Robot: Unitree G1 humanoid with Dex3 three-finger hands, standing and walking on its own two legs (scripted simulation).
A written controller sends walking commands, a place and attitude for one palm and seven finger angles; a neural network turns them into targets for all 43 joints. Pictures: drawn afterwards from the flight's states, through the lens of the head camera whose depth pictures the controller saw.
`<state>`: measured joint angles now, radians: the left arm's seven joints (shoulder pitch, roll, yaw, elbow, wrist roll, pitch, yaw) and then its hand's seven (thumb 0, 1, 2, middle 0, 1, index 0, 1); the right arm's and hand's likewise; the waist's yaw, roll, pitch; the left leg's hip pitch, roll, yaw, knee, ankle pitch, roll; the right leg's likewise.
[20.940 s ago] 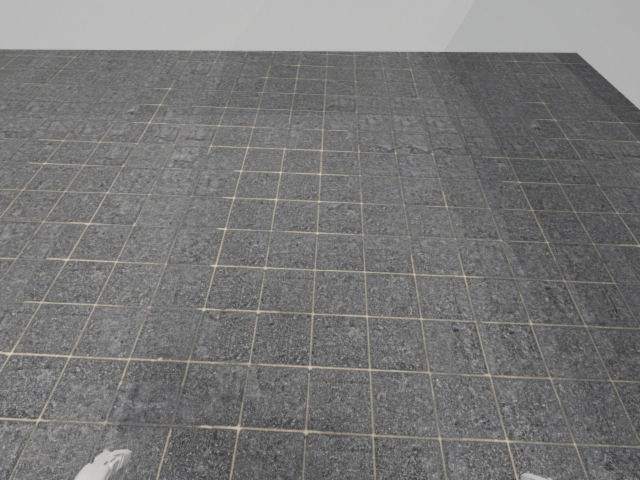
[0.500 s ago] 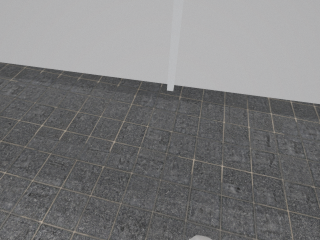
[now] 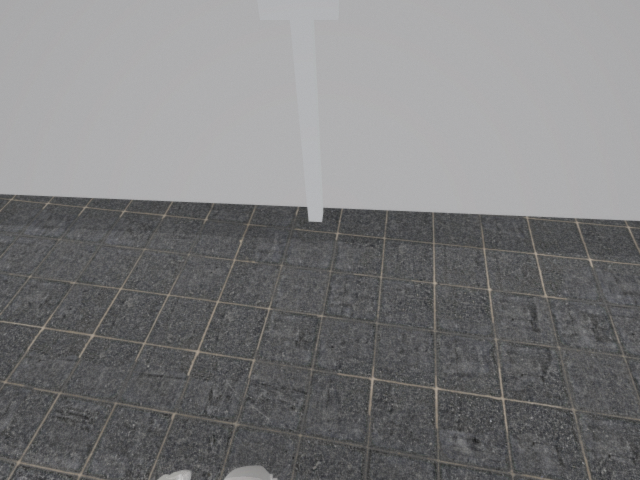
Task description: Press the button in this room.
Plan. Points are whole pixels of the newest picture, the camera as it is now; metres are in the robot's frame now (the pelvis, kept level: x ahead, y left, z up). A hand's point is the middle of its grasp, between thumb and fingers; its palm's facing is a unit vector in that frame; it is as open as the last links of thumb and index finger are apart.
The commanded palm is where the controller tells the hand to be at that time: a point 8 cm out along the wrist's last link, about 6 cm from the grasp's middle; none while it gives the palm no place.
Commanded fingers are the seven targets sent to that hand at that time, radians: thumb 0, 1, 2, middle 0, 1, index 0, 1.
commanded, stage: stand and wait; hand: left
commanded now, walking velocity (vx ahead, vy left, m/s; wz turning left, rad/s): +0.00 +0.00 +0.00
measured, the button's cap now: out of the picture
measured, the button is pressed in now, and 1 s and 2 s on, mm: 0 0 0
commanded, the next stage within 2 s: look at it before walking up in 0.62 s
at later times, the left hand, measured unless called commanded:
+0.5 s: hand out of the picture +0.08 +0.20 -0.18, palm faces +0.07 -0.99 -0.11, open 7.4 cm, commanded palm none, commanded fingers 0.00 0.90 0.90 -0.20 -0.30 -0.20 -0.30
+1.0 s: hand out of the picture +0.10 +0.17 -0.17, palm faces +0.03 -0.99 -0.15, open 7.4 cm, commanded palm none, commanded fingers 0.00 0.90 0.90 -0.20 -0.30 -0.20 -0.30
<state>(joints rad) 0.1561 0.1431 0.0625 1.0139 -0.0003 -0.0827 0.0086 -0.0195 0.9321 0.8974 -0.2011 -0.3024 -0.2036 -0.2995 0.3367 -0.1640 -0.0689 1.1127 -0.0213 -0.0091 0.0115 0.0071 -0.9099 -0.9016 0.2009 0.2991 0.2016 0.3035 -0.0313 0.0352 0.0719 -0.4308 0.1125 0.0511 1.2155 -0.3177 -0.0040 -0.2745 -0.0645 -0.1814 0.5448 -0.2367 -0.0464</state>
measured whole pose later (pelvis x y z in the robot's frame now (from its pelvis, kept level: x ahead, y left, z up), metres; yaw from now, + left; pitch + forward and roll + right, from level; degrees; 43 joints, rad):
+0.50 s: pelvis +0.11 +0.05 +0.00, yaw +0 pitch -2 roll +0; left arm 0.29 0.11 0.00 1.17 0.01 0.00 0.03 0.00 0.91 0.90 -0.20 -0.30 -0.20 -0.30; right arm 0.10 -0.12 -0.03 1.06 -0.01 -0.04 -0.03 -0.03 -0.94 -0.90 0.20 0.30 0.21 0.30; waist 0.02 -0.03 0.07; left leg -0.28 0.03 0.18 0.49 -0.17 0.07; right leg -0.24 -0.09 -0.07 0.73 -0.50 0.04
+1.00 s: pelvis +0.12 +0.02 +0.01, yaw +1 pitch -2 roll +0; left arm 0.32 0.11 -0.01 1.15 0.00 -0.01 0.03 0.00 0.91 0.90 -0.20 -0.30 -0.20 -0.30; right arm 0.36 -0.12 -0.02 1.19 -0.01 0.01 -0.02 0.00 -0.91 -0.90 0.20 0.30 0.20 0.30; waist -0.03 0.00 0.04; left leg -0.23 0.06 0.16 0.39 -0.13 0.01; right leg -0.14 -0.03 -0.10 0.41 -0.24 0.00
